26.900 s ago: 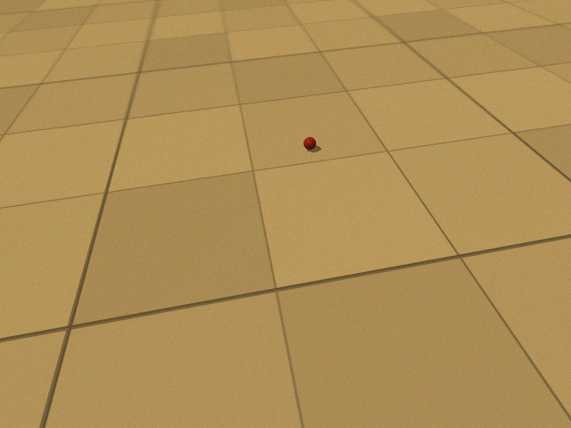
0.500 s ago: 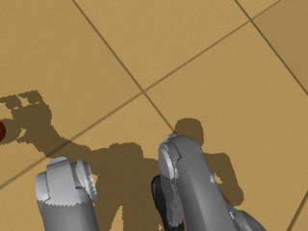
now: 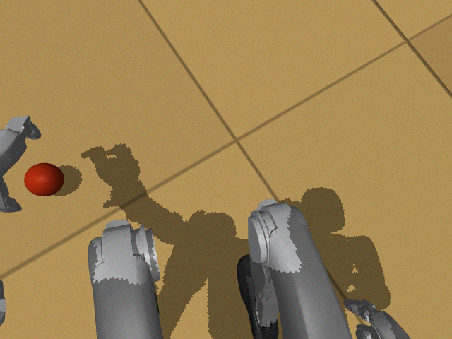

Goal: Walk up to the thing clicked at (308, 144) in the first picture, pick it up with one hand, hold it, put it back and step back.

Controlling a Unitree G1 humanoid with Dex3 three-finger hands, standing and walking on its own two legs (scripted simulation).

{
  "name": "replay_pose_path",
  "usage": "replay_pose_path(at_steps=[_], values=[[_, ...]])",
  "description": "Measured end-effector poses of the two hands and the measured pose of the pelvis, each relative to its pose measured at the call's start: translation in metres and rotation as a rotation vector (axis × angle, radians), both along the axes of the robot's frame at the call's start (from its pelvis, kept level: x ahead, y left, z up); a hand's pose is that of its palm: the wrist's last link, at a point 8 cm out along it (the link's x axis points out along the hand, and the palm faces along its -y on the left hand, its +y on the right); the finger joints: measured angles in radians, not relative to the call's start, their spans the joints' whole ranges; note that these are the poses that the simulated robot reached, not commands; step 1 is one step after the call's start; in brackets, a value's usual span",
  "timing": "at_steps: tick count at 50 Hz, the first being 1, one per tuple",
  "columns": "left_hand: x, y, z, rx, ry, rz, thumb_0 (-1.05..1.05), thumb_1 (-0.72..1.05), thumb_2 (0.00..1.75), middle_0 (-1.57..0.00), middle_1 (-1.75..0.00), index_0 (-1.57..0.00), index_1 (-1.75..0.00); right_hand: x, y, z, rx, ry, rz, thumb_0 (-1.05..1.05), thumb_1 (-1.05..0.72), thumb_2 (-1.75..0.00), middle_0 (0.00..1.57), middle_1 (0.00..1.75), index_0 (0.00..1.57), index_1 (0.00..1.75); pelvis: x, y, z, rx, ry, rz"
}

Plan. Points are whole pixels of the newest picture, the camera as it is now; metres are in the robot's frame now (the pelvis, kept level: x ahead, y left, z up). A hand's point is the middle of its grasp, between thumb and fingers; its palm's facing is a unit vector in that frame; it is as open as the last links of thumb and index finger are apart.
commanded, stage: withdraw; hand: left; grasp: from above
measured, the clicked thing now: (44, 179) +0.45 +0.36 -0.31
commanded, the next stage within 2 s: home in 0.20 s
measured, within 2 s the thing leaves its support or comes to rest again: neither
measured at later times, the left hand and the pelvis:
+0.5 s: hand out of the picture +0.43 +0.38 -0.12, palm faces -0.47 -0.15 -0.87, open 13.1 cm; pelvis +0.01 +0.01 +0.01, yaw +1 degrees
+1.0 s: hand out of the picture +0.29 +0.29 +0.09, palm faces -0.11 -0.81 -0.57, open 7.5 cm; pelvis +0.02 +0.01 +0.19, yaw +6 degrees
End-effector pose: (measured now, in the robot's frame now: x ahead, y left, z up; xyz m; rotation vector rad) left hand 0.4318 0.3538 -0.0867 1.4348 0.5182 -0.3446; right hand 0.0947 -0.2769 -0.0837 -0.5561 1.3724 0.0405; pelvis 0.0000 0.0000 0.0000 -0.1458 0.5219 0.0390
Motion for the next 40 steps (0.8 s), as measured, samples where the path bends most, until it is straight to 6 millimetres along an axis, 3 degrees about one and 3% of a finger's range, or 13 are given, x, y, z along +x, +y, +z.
replay_pose_path(at_steps=[4, 8, 13, 19, 24, 28, 33, 40], values=[[0.005, -0.007, -0.019, 0.006, -0.079, -0.054, 0.0, -0.51, 1.0, -0.09, -1.01, -0.09, -1.01, -0.012, -0.002, -0.009, -0.036, 0.046, -0.01, 0.0, -0.9, -0.9, 0.2, 0.3, 0.2, 0.3, 0.0, 0.002, -0.015, -0.009, -0.017, 0.0], [0.015, -0.014, -0.024, 0.024, -0.19, -0.056, 0.0, -0.5, 0.99, -0.09, -1.0, -0.1, -1.0, -0.018, 0.003, -0.019, -0.035, 0.044, -0.041, 0.0, -0.9, -0.89, 0.2, 0.3, 0.2, 0.3, 0.001, 0.004, -0.024, -0.014, -0.019, -0.002], [0.024, -0.008, -0.006, 0.081, -0.273, 0.049, 0.0, -0.48, 0.98, -0.1, -0.98, -0.11, -0.98, -0.018, 0.014, -0.026, 0.008, 0.005, -0.085, 0.0, -0.9, -0.89, 0.2, 0.3, 0.2, 0.3, 0.001, 0.005, -0.023, -0.009, 0.004, -0.003], [0.022, 0.013, 0.018, 0.164, -0.134, 0.144, 0.01, -0.45, 0.95, -0.12, -0.94, -0.13, -0.94, -0.016, 0.027, -0.025, 0.072, -0.02, -0.115, 0.0, -0.9, -0.89, 0.2, 0.3, 0.21, 0.3, 0.003, 0.007, -0.007, -0.005, 0.043, 0.001], [0.011, 0.025, 0.024, 0.109, -0.037, 0.211, 0.01, -0.32, 0.91, -0.18, -0.8, -0.18, -0.81, -0.015, 0.029, -0.015, 0.093, -0.003, -0.113, 0.0, -0.9, -0.89, 0.2, 0.3, 0.21, 0.3, 0.006, 0.008, 0.007, -0.001, 0.054, 0.01], [-0.002, 0.023, 0.031, -0.011, -0.049, 0.24, 0.0, -0.14, 0.88, -0.21, -0.67, -0.2, -0.69, -0.011, 0.024, -0.003, 0.08, 0.019, -0.114, 0.0, -0.89, -0.89, 0.2, 0.3, 0.21, 0.3, 0.009, 0.008, 0.018, -0.001, 0.068, 0.021], [-0.033, 0.009, 0.072, -0.165, -0.162, 0.265, 0.0, 0.15, 0.84, -0.21, -0.51, -0.21, -0.52, 0.014, 0.018, 0.024, 0.061, -0.033, -0.131, 0.0, -0.9, -0.89, 0.2, 0.3, 0.21, 0.3, 0.013, 0.008, 0.045, 0.004, 0.076, 0.034], [-0.084, 0.003, 0.138, -0.335, -0.159, 0.451, 0.01, 0.6, 0.86, -0.21, -0.37, -0.21, -0.38, 0.079, 0.029, 0.083, 0.093, -0.226, -0.091, 0.0, -0.9, -0.9, 0.2, 0.3, 0.2, 0.3, 0.013, 0.007, 0.104, 0.017, 0.06, 0.047]])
